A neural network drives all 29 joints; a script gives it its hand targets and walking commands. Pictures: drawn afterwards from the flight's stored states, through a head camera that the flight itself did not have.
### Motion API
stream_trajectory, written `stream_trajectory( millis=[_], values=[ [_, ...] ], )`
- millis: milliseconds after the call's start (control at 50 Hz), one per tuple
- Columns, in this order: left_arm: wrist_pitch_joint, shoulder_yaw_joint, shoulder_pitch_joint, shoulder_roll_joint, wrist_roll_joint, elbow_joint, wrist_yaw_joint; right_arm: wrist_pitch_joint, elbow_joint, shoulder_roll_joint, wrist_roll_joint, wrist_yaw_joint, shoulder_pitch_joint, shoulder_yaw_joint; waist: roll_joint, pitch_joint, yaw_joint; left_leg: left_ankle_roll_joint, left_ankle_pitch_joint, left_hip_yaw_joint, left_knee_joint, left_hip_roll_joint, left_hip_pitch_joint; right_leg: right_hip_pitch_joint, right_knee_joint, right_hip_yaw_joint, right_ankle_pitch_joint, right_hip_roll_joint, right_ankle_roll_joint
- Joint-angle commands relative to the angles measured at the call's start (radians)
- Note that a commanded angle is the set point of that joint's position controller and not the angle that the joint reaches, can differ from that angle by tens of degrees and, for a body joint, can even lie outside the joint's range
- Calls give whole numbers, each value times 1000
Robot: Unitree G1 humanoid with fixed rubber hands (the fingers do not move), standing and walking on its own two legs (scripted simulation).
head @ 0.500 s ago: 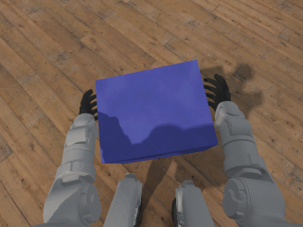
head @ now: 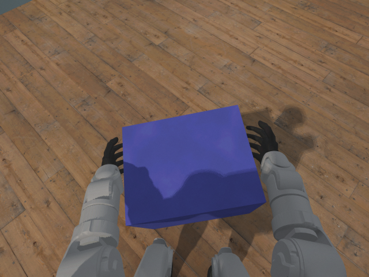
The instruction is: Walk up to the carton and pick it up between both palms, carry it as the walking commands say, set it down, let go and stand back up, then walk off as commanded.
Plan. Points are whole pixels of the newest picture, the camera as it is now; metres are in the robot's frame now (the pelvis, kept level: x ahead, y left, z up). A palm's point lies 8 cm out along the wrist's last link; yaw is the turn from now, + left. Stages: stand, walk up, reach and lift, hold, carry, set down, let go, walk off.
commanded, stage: reach and lift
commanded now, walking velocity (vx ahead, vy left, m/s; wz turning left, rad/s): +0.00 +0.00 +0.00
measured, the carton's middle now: (191, 174) +0.39 +0.03 -0.12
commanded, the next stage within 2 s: none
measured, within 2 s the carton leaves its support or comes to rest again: neither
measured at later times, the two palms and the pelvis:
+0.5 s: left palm (101, 162) +0.34 +0.21 +0.03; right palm (285, 147) +0.39 -0.16 +0.05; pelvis +0.02 +0.00 +0.07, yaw +0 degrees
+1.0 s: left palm (80, 156) +0.32 +0.21 +0.11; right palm (300, 134) +0.38 -0.15 +0.13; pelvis +0.04 +0.00 +0.11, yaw +1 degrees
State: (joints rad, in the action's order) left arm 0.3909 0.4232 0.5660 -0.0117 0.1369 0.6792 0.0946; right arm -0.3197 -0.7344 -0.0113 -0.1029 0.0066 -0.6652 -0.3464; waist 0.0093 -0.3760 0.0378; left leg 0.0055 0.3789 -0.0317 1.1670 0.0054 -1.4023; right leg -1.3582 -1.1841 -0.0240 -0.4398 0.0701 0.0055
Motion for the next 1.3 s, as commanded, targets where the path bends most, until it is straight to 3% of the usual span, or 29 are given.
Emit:
stream_trajectory(
  millis=[0,20,100,240,380,400,440,480,500,520,540,580,600,640,660,680,700,720,740,780,800,820,900,980,1000,1080,1160,1220,1280],
  values=[
    [-37,-566,635,1032,-175,-172,-375,-19,45,981,45,-334,-418,479,0,-648,63,24,-393,13,-192,94,792,356,216,-2,251,76,11],
    [-41,-539,640,985,-163,-166,-373,-23,18,986,46,-334,-402,474,24,-576,90,14,-374,7,-200,90,762,324,220,-12,232,77,8],
    [-34,-580,612,1022,-182,-202,-378,-31,44,1012,48,-337,-372,498,33,-606,58,15,-393,9,-244,92,843,435,267,-15,273,74,13],
    [-5,-552,517,1021,-153,-173,-394,-61,4,998,13,-346,-249,469,5,-514,55,14,-368,6,-343,83,887,539,365,-33,289,59,18],
    [9,-510,418,978,-100,-140,-402,-65,41,963,-3,-362,-248,450,2,-340,92,9,-415,-5,-429,77,936,554,458,-40,301,53,14],
    [7,-567,446,1024,-138,-202,-404,-61,65,989,11,-353,-230,491,17,-404,63,11,-451,-8,-428,80,1006,637,492,-56,338,48,23],
    [5,-592,434,1025,-144,-228,-400,-58,70,1014,34,-354,-215,512,-22,-433,84,12,-501,-18,-449,75,1032,699,497,-56,396,45,21],
    [-10,-579,416,990,-138,-243,-399,-50,99,1023,45,-357,-245,543,15,-427,116,7,-536,-13,-451,76,1029,714,507,-63,425,37,16],
    [-3,-584,424,1002,-140,-252,-400,-61,80,1027,30,-354,-195,531,30,-412,80,3,-514,-14,-468,76,1040,736,530,-58,423,43,15],
    [3,-589,389,992,-143,-233,-406,-54,156,994,50,-350,-242,561,28,-417,110,1,-532,-20,-472,77,1055,739,537,-57,434,37,10],
    [6,-593,368,995,-128,-243,-402,-60,129,1010,45,-352,-199,555,-18,-439,108,12,-531,-9,-489,74,1079,791,547,-56,437,38,15],
    [12,-612,395,988,-143,-267,-403,-69,104,992,35,-355,-171,542,-34,-371,81,14,-541,-10,-506,71,1092,760,572,-60,436,33,17],
    [24,-610,373,996,-139,-246,-404,-74,119,994,39,-356,-186,544,-16,-376,97,11,-534,-18,-532,69,1136,778,586,-43,419,40,12],
    [38,-597,365,1006,-131,-207,-405,-85,86,957,8,-358,-154,499,-39,-265,57,9,-440,-21,-562,61,1116,739,611,-41,334,35,20],
    [42,-636,337,1037,-151,-277,-402,-97,127,999,48,-363,-172,551,-24,-356,94,12,-491,-23,-588,64,1205,826,624,-34,364,46,16],
    [53,-617,345,1025,-137,-240,-403,-95,120,952,29,-365,-167,516,-44,-296,66,17,-498,-27,-589,58,1191,793,644,-37,369,44,20],
    [52,-619,357,1019,-137,-267,-401,-99,113,961,21,-372,-160,512,-26,-264,66,17,-474,-31,-594,54,1159,799,641,-41,349,44,26],
    [67,-596,323,1029,-114,-216,-398,-104,91,945,18,-373,-146,499,-83,-234,79,18,-458,-20,-616,58,1182,791,664,-41,329,36,30],
    [75,-586,302,1016,-115,-227,-399,-114,97,953,15,-374,-151,503,-32,-215,73,16,-435,-26,-630,58,1171,850,674,-38,335,40,27],
    [83,-607,326,1031,-127,-275,-406,-128,107,967,24,-381,-134,518,-38,-239,64,19,-451,-13,-652,63,1228,899,701,-37,350,32,25],
    [89,-582,344,1030,-108,-229,-398,-123,73,917,6,-383,-162,471,-95,-141,57,20,-408,-26,-663,55,1192,822,706,-37,284,31,33],
    [96,-613,308,1051,-124,-271,-400,-127,124,962,30,-385,-151,518,-57,-204,81,22,-467,-33,-674,54,1250,914,712,-36,347,39,34],
    [112,-617,322,1048,-126,-270,-402,-138,148,971,39,-392,-176,533,-41,-183,77,18,-500,-36,-701,45,1293,938,755,-37,373,28,26],
    [129,-656,370,1047,-144,-341,-399,-161,131,994,63,-395,-159,552,-93,-186,76,21,-495,-30,-719,52,1333,977,778,-43,376,17,28],
    [136,-653,326,1050,-145,-349,-395,-167,153,1010,72,-400,-147,573,-35,-188,98,19,-536,-40,-733,43,1371,1000,782,-37,391,33,22],
    [176,-658,343,1062,-133,-318,-400,-191,158,988,68,-402,-171,547,-104,-146,71,29,-469,-30,-764,45,1406,1013,817,-35,346,16,29],
    [207,-640,339,1072,-141,-297,-411,-222,174,980,57,-403,-170,549,-30,-74,60,20,-422,-33,-790,46,1423,1050,852,-38,338,15,21],
    [227,-632,373,1051,-140,-337,-406,-243,158,977,71,-414,-198,524,-76,-35,70,27,-443,-30,-805,42,1430,1085,858,-37,347,15,23],
    [245,-613,336,1016,-125,-344,-406,-265,187,994,65,-406,-171,527,-30,6,63,16,-478,-23,-815,51,1469,1102,879,-38,406,16,14]
  ],
)
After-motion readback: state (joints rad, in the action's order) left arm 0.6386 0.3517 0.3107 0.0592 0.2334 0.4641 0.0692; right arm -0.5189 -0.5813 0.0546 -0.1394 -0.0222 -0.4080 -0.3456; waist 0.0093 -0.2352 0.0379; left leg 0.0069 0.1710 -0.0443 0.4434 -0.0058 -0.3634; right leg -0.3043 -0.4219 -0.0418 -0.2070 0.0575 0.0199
